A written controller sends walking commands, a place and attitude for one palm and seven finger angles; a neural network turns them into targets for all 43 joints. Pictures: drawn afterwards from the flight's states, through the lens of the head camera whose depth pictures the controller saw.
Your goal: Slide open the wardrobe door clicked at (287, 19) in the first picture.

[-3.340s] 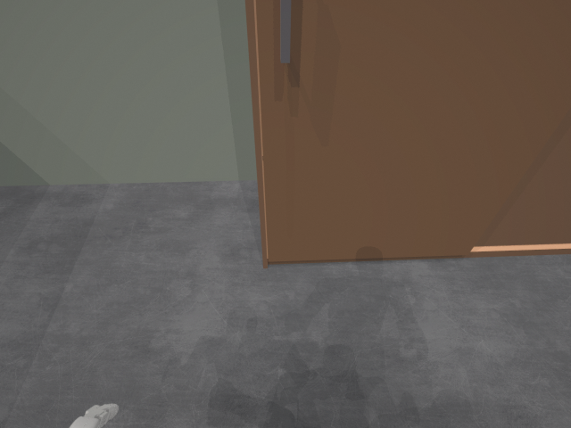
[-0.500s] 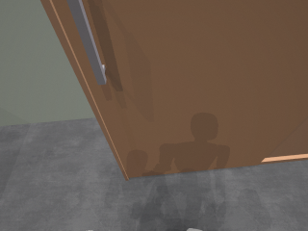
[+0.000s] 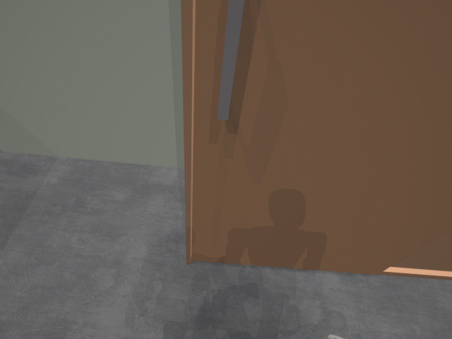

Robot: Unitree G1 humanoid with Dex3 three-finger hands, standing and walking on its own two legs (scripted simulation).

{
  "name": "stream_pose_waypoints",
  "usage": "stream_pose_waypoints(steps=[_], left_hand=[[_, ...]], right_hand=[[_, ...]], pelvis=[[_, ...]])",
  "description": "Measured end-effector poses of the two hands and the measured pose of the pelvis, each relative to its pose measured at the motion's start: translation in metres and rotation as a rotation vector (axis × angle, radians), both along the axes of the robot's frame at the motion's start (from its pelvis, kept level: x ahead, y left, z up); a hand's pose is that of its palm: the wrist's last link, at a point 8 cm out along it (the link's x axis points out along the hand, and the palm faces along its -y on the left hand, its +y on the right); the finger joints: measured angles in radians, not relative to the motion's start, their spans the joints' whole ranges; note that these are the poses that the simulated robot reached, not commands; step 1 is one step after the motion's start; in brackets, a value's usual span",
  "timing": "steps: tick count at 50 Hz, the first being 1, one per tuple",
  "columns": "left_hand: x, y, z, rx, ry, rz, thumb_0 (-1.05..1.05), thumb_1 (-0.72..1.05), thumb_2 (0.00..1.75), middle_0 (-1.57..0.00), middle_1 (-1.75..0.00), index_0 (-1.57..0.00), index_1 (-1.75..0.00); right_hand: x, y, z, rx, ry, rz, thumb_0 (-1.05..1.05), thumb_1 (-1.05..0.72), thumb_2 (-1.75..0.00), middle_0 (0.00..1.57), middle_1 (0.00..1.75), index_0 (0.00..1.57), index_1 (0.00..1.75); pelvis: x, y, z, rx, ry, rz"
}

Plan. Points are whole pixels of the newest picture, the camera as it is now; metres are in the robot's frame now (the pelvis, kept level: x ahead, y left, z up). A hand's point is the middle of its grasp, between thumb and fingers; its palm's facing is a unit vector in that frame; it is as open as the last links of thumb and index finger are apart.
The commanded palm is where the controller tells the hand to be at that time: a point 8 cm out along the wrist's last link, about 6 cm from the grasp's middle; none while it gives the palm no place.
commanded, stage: come to a stop and stand still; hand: left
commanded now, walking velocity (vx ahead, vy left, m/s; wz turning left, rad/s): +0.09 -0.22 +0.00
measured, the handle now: (231, 36) +0.49 +0.07 +0.28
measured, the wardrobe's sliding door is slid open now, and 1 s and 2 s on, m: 0.00 0.00 0.00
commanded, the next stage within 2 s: look again from close up in 0.92 s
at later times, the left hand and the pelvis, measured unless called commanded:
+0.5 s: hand out of the picture +0.00 +0.15 -0.16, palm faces -0.03 -0.98 -0.21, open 7.4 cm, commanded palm none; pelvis -0.05 -0.03 +0.01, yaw -2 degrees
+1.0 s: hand out of the picture -0.08 +0.09 -0.17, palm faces +0.04 -0.99 -0.11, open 7.4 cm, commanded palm none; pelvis -0.03 -0.05 +0.01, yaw -2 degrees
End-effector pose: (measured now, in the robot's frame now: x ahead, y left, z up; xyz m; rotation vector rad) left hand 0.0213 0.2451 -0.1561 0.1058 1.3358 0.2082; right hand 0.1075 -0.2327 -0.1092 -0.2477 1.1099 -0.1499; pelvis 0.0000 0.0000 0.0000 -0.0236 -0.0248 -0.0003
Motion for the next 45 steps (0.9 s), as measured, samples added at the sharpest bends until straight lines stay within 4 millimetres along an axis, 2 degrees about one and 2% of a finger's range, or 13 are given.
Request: stream_pose_waypoints(steps=[4,9,13,20,25,28,33,40,45], left_hand=[[-0.017,0.008,0.007,-0.03,0.029,-0.003,0.0,0.91,0.9,-0.19,-0.3,-0.19,-0.29],[-0.038,0.011,0.012,-0.048,0.096,-0.035,0.0,0.91,0.9,-0.19,-0.3,-0.19,-0.29],[-0.042,0.008,0.014,-0.046,0.121,-0.066,0.0,0.91,0.9,-0.19,-0.3,-0.19,-0.29],[-0.026,-0.018,0.021,-0.023,0.059,-0.121,0.0,0.91,0.9,-0.19,-0.3,-0.19,-0.29],[-0.025,-0.046,0.026,0.015,-0.004,-0.126,0.0,0.92,0.9,-0.19,-0.3,-0.19,-0.29],[-0.031,-0.056,0.03,0.024,-0.014,-0.113,0.01,0.93,0.9,-0.19,-0.3,-0.2,-0.3],[-0.047,-0.072,0.023,0.004,0.017,-0.09,0.01,0.94,0.9,-0.19,-0.3,-0.2,-0.3],[-0.077,-0.098,0.016,-0.061,0.101,-0.055,0.01,0.92,0.9,-0.19,-0.3,-0.2,-0.3],[-0.094,-0.108,0.015,-0.093,0.153,-0.033,0.0,0.91,0.9,-0.2,-0.3,-0.2,-0.3]], right_hand=[[-0.03,0.017,0.008,-0.001,0.047,-0.034,0.0,-0.92,-0.89,0.2,0.3,0.2,0.3],[-0.067,0.016,0.011,-0.016,0.086,-0.1,-0.01,-0.93,-0.89,0.2,0.3,0.2,0.3],[-0.109,0.01,0.008,-0.014,0.154,-0.156,0.0,-0.92,-0.89,0.2,0.3,0.2,0.3],[-0.189,-0.005,-0.008,0.036,0.31,-0.235,0.0,-0.91,-0.89,0.2,0.3,0.2,0.3],[-0.226,-0.016,-0.028,0.102,0.391,-0.255,0.0,-0.91,-0.89,0.2,0.3,0.2,0.3],[-0.232,-0.017,-0.031,0.133,0.408,-0.236,0.01,-0.91,-0.9,0.2,0.3,0.2,0.3],[-0.226,-0.016,-0.034,0.152,0.396,-0.215,0.01,-0.91,-0.9,0.2,0.3,0.2,0.3],[-0.203,-0.015,-0.031,0.153,0.37,-0.189,0.0,-0.91,-0.9,0.2,0.3,0.2,0.3],[-0.181,-0.017,-0.029,0.138,0.342,-0.17,0.0,-0.91,-0.9,0.2,0.3,0.2,0.3]], pelvis=[[-0.004,0.01,0.012,-0.015,0.003,-0.007],[-0.011,0.015,0.018,-0.018,0.013,-0.03],[-0.02,0.013,0.019,-0.02,0.016,-0.043],[-0.037,-0.007,0.016,-0.002,0.018,-0.04],[-0.046,-0.029,0.01,0.021,-0.001,-0.034],[-0.045,-0.038,0.012,0.018,-0.003,-0.029],[-0.044,-0.048,0.009,0.008,-0.015,-0.025],[-0.041,-0.054,0.01,0.01,-0.012,-0.026],[-0.037,-0.053,0.01,0.011,-0.005,-0.027]])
